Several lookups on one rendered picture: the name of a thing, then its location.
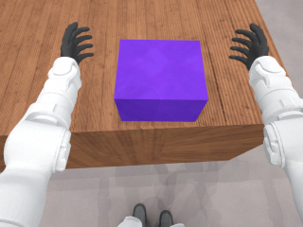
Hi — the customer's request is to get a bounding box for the robot right foot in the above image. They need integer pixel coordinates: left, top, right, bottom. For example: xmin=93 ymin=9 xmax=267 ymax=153
xmin=159 ymin=210 xmax=173 ymax=227

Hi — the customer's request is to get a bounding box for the pedestal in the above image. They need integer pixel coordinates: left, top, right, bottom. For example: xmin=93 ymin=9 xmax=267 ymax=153
xmin=0 ymin=0 xmax=294 ymax=173

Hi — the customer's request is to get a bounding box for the left robot shin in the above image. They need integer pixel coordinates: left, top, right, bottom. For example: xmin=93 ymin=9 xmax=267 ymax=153
xmin=123 ymin=217 xmax=142 ymax=225

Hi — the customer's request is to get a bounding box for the right robot hand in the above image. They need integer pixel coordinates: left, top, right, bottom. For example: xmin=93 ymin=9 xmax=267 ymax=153
xmin=228 ymin=23 xmax=269 ymax=71

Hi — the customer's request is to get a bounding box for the left robot hand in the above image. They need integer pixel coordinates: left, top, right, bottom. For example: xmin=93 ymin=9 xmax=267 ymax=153
xmin=60 ymin=22 xmax=95 ymax=66

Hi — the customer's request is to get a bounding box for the robot right forearm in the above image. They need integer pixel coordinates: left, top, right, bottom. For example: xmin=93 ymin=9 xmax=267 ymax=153
xmin=248 ymin=56 xmax=303 ymax=126

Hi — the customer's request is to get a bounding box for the right robot upper arm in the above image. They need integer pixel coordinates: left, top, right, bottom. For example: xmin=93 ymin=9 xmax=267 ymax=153
xmin=263 ymin=117 xmax=303 ymax=225

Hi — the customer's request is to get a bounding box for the robot left forearm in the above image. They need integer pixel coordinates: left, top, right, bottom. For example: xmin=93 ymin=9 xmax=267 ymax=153
xmin=4 ymin=57 xmax=82 ymax=165

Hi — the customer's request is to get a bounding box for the carton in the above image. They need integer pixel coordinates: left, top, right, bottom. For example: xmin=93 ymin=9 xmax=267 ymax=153
xmin=114 ymin=39 xmax=208 ymax=122

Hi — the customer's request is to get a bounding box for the left robot upper arm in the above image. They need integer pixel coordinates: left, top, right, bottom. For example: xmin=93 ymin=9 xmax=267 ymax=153
xmin=0 ymin=120 xmax=71 ymax=227

